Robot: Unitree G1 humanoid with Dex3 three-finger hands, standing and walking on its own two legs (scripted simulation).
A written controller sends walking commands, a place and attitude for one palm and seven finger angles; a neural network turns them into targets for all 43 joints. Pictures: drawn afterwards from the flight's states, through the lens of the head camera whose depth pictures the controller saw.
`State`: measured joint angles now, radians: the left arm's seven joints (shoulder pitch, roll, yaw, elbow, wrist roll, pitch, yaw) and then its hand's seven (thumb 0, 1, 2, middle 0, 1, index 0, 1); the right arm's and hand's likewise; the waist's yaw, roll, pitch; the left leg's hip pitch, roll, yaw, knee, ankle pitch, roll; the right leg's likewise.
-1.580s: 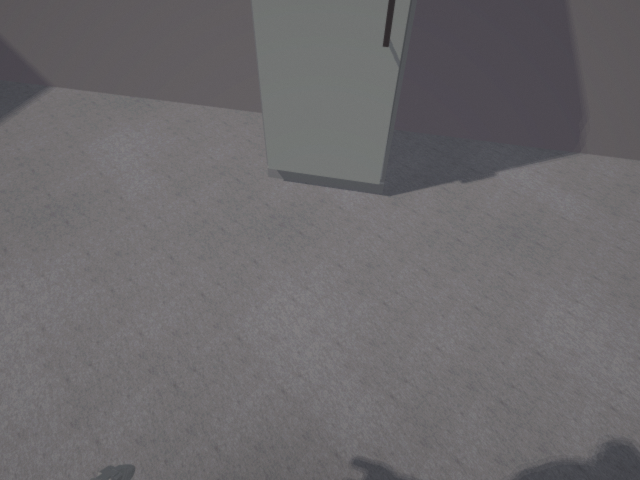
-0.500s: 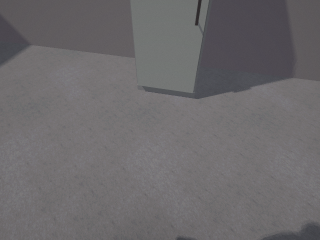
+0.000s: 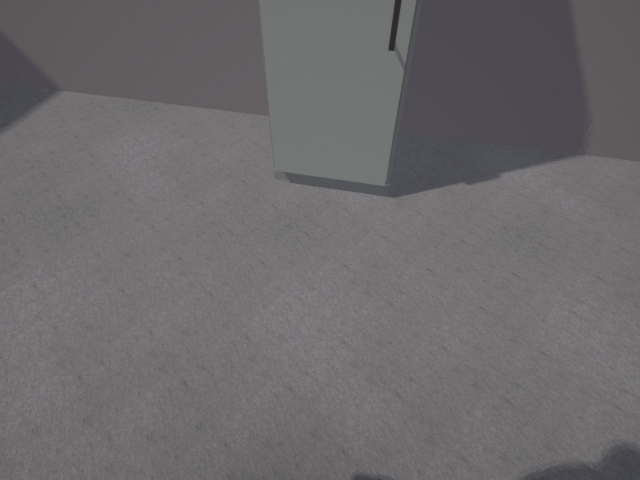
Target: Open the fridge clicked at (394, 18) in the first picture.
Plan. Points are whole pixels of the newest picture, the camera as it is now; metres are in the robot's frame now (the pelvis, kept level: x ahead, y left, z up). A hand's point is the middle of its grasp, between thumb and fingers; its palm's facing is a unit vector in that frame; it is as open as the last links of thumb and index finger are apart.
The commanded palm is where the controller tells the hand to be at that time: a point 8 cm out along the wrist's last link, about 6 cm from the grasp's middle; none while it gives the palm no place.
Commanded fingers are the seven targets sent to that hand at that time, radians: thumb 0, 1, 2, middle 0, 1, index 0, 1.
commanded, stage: walk to a spot facing it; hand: right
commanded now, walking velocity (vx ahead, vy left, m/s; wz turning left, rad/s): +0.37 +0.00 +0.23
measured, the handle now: (397, 4) +1.46 -0.18 +0.08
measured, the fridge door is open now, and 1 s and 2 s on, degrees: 0 0 0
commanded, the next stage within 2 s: turn to face it in 1.76 s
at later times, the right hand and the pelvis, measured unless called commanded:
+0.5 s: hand out of the picture +0.04 -0.18 -0.20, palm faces +0.03 +0.99 -0.13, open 7.4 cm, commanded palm none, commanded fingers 0.00 -0.90 -0.90 0.20 0.30 0.20 0.30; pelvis +0.12 -0.02 -0.03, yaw +4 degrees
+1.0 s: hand (405, 291) +0.52 -0.15 -0.18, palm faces -0.26 +0.95 -0.19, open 7.4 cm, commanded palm none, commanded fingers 0.00 -0.90 -0.90 0.20 0.30 0.20 0.30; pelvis +0.33 -0.01 -0.03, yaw +13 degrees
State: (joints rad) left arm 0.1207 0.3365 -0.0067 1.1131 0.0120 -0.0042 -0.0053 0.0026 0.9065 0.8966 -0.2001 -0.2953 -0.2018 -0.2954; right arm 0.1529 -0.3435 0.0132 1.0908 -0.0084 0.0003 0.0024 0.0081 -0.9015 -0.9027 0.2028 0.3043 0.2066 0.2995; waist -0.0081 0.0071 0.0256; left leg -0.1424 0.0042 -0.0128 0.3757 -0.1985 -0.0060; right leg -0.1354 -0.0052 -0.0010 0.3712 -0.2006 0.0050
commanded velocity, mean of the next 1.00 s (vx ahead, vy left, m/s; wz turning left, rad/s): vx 0.37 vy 0.00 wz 0.20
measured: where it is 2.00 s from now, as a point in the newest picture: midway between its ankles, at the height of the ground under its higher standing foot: (307, 340)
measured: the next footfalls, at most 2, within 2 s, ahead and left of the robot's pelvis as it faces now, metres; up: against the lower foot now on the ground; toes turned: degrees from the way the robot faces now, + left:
right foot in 0.54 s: +0.20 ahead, -0.13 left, +0.00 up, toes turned -2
left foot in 1.00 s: +0.48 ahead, +0.11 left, +0.00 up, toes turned +20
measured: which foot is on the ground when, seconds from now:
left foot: down 0.00-0.54, up 0.56-0.98, down 1.00-1.00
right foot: down 0.00-0.36, up 0.38-0.52, down 0.54-1.00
